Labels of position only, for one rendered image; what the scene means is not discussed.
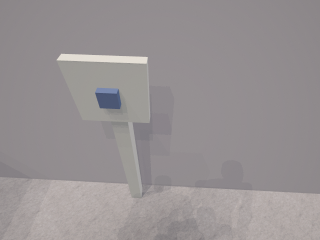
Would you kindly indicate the panel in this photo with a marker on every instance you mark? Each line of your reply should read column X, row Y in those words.
column 130, row 75

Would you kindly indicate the button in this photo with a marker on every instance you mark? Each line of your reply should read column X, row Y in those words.
column 108, row 98

